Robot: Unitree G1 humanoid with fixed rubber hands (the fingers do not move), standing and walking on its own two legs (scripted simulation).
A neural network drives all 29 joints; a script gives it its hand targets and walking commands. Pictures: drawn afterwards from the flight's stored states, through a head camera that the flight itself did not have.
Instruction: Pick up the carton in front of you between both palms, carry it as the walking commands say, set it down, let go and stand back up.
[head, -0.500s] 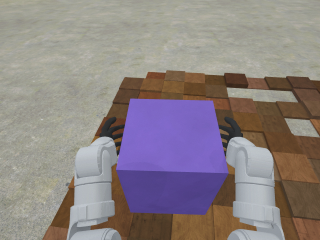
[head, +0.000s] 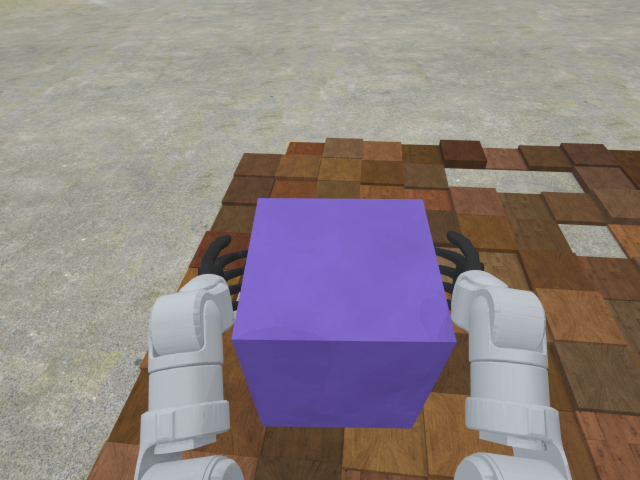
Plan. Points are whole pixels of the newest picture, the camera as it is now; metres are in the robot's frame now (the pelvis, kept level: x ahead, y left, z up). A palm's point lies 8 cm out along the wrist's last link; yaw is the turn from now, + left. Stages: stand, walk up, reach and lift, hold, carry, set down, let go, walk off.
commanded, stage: carry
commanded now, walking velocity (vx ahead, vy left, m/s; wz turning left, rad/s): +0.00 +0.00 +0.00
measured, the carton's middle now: (338, 318) +0.34 +0.00 +0.05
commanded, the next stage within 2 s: none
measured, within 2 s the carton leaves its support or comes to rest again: neither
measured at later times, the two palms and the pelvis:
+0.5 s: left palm (207, 312) +0.30 +0.15 +0.12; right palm (466, 308) +0.30 -0.15 +0.11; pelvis -0.03 +0.00 +0.00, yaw +0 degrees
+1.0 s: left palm (207, 319) +0.29 +0.15 +0.11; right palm (469, 316) +0.29 -0.15 +0.11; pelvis -0.03 +0.00 -0.01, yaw +0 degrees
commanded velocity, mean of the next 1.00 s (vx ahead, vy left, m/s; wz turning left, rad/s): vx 0.00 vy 0.00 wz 0.00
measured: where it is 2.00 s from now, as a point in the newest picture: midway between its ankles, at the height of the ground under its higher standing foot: outside the picture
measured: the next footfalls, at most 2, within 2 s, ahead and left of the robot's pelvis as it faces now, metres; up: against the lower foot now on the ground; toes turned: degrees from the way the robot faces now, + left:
none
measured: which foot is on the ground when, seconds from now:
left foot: down 0.00-1.00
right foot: down 0.00-1.00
